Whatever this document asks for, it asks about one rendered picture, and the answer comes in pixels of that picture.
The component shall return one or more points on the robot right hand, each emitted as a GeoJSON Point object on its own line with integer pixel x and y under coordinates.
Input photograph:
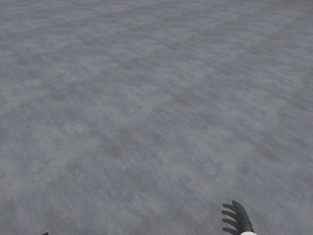
{"type": "Point", "coordinates": [242, 225]}

